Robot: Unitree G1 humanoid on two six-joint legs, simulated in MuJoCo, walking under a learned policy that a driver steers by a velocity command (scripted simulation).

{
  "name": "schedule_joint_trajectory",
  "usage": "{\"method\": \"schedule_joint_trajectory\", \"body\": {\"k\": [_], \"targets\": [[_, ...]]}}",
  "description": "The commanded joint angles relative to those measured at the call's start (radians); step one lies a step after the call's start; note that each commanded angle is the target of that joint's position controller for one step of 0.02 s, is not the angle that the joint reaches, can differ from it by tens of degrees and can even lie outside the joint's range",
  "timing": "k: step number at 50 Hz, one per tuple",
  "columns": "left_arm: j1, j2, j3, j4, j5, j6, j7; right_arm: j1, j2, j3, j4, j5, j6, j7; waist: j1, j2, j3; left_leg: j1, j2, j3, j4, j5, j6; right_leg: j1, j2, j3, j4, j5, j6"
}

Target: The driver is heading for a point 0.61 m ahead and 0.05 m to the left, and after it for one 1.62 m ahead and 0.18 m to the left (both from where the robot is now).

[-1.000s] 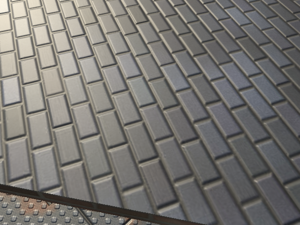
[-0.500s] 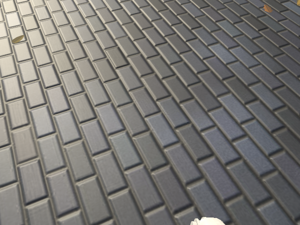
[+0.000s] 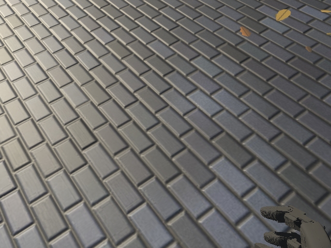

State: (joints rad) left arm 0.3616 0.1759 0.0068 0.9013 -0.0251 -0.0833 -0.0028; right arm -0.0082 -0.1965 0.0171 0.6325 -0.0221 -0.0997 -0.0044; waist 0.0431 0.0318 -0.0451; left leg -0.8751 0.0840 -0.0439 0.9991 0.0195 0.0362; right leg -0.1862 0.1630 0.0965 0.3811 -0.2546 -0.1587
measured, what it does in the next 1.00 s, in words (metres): walks ahead: left foot, then right foot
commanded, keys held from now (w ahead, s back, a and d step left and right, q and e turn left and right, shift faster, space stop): w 0.68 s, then no key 0.02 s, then q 0.30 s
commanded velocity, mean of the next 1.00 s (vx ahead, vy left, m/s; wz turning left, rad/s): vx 0.43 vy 0.00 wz -0.03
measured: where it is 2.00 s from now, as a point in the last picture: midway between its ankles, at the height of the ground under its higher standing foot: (193, 220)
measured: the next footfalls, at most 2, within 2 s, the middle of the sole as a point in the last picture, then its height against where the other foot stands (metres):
left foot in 0.22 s outside the picture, level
right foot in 0.76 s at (226, 218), level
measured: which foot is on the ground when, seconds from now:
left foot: up 0.00-0.20, down 0.22-0.78, up 0.80-1.00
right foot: down 0.00-0.22, up 0.24-0.74, down 0.76-1.00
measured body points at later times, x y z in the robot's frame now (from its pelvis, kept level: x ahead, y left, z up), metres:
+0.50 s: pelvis +0.31 +0.04 +0.01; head +0.33 +0.04 +0.45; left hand +0.52 +0.27 -0.09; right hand +0.31 -0.23 -0.12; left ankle +0.30 +0.10 -0.74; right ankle +0.39 -0.16 -0.65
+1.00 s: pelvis +0.53 -0.04 +0.00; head +0.57 -0.04 +0.45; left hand +0.67 +0.23 -0.10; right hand +0.64 -0.32 -0.12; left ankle +0.56 +0.11 -0.66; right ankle +0.58 -0.14 -0.74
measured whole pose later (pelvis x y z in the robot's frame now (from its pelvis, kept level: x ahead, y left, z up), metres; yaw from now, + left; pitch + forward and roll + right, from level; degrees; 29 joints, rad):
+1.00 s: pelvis +0.53 -0.04 +0.00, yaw +2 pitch +2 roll -1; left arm 0.16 0.25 0.06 0.74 0.03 -0.06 0.00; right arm 0.25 -0.30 -0.07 0.73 0.01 0.02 -0.03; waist -0.01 0.03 0.03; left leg -0.65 0.06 -0.03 1.11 -0.36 -0.07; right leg -0.31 -0.01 -0.13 0.41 -0.14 -0.04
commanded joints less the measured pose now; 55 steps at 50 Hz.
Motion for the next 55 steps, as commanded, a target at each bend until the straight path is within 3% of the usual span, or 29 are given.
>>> {"method": "schedule_joint_trajectory", "body": {"k": [1,5,7,9,10,11,12,13,14,15,16,18,21,23,27,30,33,36,37,38,39,40,41,42,43,44,45,48,55], "targets": [[0.132,0.159,0.039,-0.037,-0.007,0.007,0.041,-0.173,-0.053,-0.016,-0.099,0.034,-0.01,0.008,0.052,-0.123,-0.004,0.054,-0.076,0.075,-0.34,0.073,-0.042,0.157,-0.208,0.173,-0.122,0.53,0.072],[0.161,0.152,0.044,-0.039,0.002,0.026,0.049,-0.231,-0.101,-0.036,-0.107,0.039,-0.033,0.048,0.072,-0.138,0.019,0.104,-0.1,0.068,-0.517,0.087,0.007,0.332,-0.275,0.2,-0.076,0.639,0.08],[0.137,0.171,0.053,-0.049,0.01,0.034,0.053,-0.194,-0.118,-0.05,-0.097,0.033,-0.043,0.056,0.04,-0.14,0.011,0.248,-0.136,0.077,-0.561,0.053,0.039,0.322,-0.28,0.188,-0.02,0.808,0.082],[0.09,0.197,0.065,-0.073,0.027,0.039,0.052,-0.052,-0.164,-0.075,-0.057,0.036,-0.048,0.045,-0.031,-0.163,-0.047,0.429,-0.162,0.085,-0.576,-0.022,0.072,0.324,-0.282,0.193,0.115,1.051,0.076],[0.005,0.212,0.067,-0.101,0.036,0.038,0.042,0.116,-0.18,-0.085,-0.017,0.034,-0.049,0.035,-0.129,-0.167,-0.112,0.64,-0.11,0.041,-0.592,0.042,0.11,0.23,-0.27,0.181,0.271,1.078,0.083],[-0.076,0.2,0.06,-0.149,0.049,0.026,0.028,0.332,-0.219,-0.094,0.029,0.008,-0.046,0.021,-0.219,-0.116,-0.262,0.968,0.033,-0.095,-0.518,0.087,0.178,0.038,-0.22,0.177,0.514,0.823,0.072],[0.136,0.078,0.03,-0.12,0.036,0.015,0.014,0.413,-0.256,-0.108,0.061,-0.005,-0.038,0.021,-0.13,0.195,-0.394,1.395,0.305,-0.536,-0.497,0.046,0.385,-0.385,-0.043,0.113,0.904,-0.099,0.164],[0.169,0.157,0.034,-0.097,0.011,0.0,0.006,0.412,-0.178,-0.102,0.072,0.019,-0.029,0.013,-0.145,0.195,-0.39,1.341,0.315,-0.722,-0.635,-0.25,0.379,-0.49,-0.07,0.148,1.042,-0.273,0.135],[0.022,0.224,0.053,-0.137,-0.008,-0.011,-0.001,0.299,-0.135,-0.09,0.054,0.031,-0.023,0.0,-0.134,0.09,-0.163,1.137,0.264,-0.581,-0.702,-0.383,0.31,-0.553,-0.123,0.131,1.051,-0.18,0.121],[-0.073,0.221,0.052,-0.167,-0.003,-0.02,-0.002,0.234,-0.134,-0.084,0.045,0.027,-0.02,0.002,-0.105,-0.021,-0.042,0.962,0.225,-0.472,-0.752,-0.329,0.272,-0.55,-0.158,0.07,1.023,-0.116,0.114],[-0.113,0.203,0.053,-0.178,0.011,-0.024,-0.001,0.219,-0.138,-0.079,0.051,0.017,-0.024,0.012,-0.075,-0.079,0.033,0.837,0.185,-0.409,-0.79,-0.222,0.259,-0.541,-0.182,0.041,0.995,-0.077,0.116],[-0.057,0.162,0.048,-0.174,0.012,-0.017,-0.001,0.22,-0.123,-0.074,0.069,0.007,-0.033,0.028,-0.016,-0.042,0.028,0.745,0.12,-0.302,-0.829,-0.097,0.245,-0.494,-0.238,0.019,0.938,-0.033,0.112],[-0.068,0.136,0.044,-0.188,0.021,-0.005,0.009,0.254,-0.142,-0.076,0.102,0.027,-0.038,0.039,-0.004,0.009,0.025,0.689,0.081,-0.19,-0.837,0.056,0.233,-0.529,-0.287,-0.022,0.832,0.017,0.136],[-0.155,0.139,0.043,-0.226,0.032,-0.006,0.015,0.29,-0.172,-0.082,0.116,0.024,-0.033,0.033,-0.029,0.011,0.037,0.661,0.064,-0.14,-0.843,0.152,0.222,-0.551,-0.301,-0.043,0.711,0.122,0.158],[-0.314,0.109,0.033,-0.272,0.026,-0.016,0.009,0.394,-0.188,-0.082,0.151,0.038,-0.018,0.02,-0.096,0.024,0.029,0.689,0.029,-0.065,-0.829,0.189,0.153,-0.463,-0.26,-0.078,0.376,0.342,0.153],[-0.411,0.115,0.034,-0.306,0.012,-0.017,-0.007,0.462,-0.198,-0.083,0.176,0.044,-0.003,0.015,-0.137,0.032,0.047,0.824,0.076,-0.099,-0.802,0.143,0.142,-0.503,-0.239,-0.078,0.256,0.355,0.148],[-0.495,0.121,0.035,-0.349,0.006,-0.029,-0.03,0.5,-0.197,-0.082,0.19,0.036,0.02,0.009,-0.157,0.035,0.073,0.954,0.129,-0.137,-0.75,0.154,0.155,-0.559,-0.219,-0.082,0.182,0.274,0.129],[-0.44,0.146,0.048,-0.348,0.019,-0.044,-0.043,0.481,-0.202,-0.084,0.192,0.032,0.041,-0.003,-0.104,0.066,0.045,0.958,0.117,-0.132,-0.623,0.413,0.123,-0.385,-0.16,-0.107,0.095,0.201,0.09],[-0.326,0.172,0.064,-0.318,0.032,-0.051,-0.038,0.458,-0.202,-0.083,0.185,0.036,0.045,-0.006,-0.039,0.074,-0.023,0.927,0.074,-0.113,-0.51,0.549,0.094,-0.204,-0.13,-0.126,0.035,0.29,0.064],[-0.166,0.227,0.081,-0.285,0.052,-0.058,-0.029,0.426,-0.197,-0.077,0.159,0.028,0.037,-0.007,0.033,0.065,-0.143,0.773,0.024,-0.089,-0.329,0.474,0.053,0.094,-0.22,-0.053,0.08,0.56,0.012],[-0.001,0.313,0.099,-0.268,0.081,-0.051,-0.011,0.444,-0.134,-0.058,0.12,0.01,0.017,-0.003,0.069,-0.12,-0.31,0.412,-0.089,-0.035,0.029,-0.021,-0.013,0.517,-0.497,0.193,0.193,1.011,-0.111],[0.041,0.272,0.09,-0.253,0.059,-0.029,-0.011,0.592,-0.11,-0.043,0.16,0.026,0.007,0.007,0.05,-0.294,-0.504,0.231,-0.159,-0.09,0.279,-0.724,-0.056,0.695,-0.68,0.434,0.183,1.114,-0.25],[0.004,0.228,0.084,-0.272,0.043,-0.007,-0.004,0.526,-0.229,-0.081,0.153,0.047,0.014,0.006,0.069,-0.161,-0.427,0.186,-0.104,-0.134,0.354,-0.686,-0.071,0.564,-0.622,0.369,0.145,0.976,-0.207],[-0.084,0.198,0.074,-0.28,0.034,0.003,0.004,0.415,-0.224,-0.087,0.112,0.057,0.028,-0.001,0.037,-0.137,-0.271,0.13,-0.068,-0.08,0.346,-0.625,-0.084,0.419,-0.567,0.241,0.111,0.891,-0.155],[-0.15,0.169,0.064,-0.272,0.03,0.005,0.005,0.384,-0.197,-0.086,0.107,0.047,0.049,-0.007,-0.004,-0.082,-0.154,0.146,-0.037,-0.051,0.292,-0.571,-0.096,0.24,-0.515,0.159,0.048,0.787,-0.125],[-0.206,0.146,0.058,-0.272,0.031,0.004,0.003,0.394,-0.184,-0.093,0.109,0.036,0.075,-0.015,-0.048,-0.088,-0.093,0.215,-0.008,-0.045,0.243,-0.532,-0.101,0.086,-0.481,0.1,-0.015,0.661,-0.099],[-0.25,0.16,0.064,-0.269,0.043,0.005,-0.002,0.431,-0.154,-0.092,0.111,0.037,0.1,-0.02,-0.086,-0.128,-0.051,0.311,-0.007,-0.024,0.233,-0.498,-0.111,-0.061,-0.462,0.042,-0.075,0.596,-0.092],[-0.307,0.195,0.079,-0.256,0.06,-0.003,0.001,0.426,-0.132,-0.098,0.086,0.033,0.126,-0.032,-0.115,-0.152,-0.019,0.353,-0.004,0.002,0.164,-0.371,-0.119,-0.18,-0.451,-0.068,-0.143,0.556,-0.098],[-0.262,0.248,0.099,-0.207,0.033,0.036,0.035,0.231,-0.14,-0.102,-0.009,0.03,0.128,0.003,-0.049,-0.135,-0.043,0.384,0.013,0.04,-0.147,-0.217,-0.081,-0.052,-0.474,-0.161,-0.115,0.375,-0.072]]}}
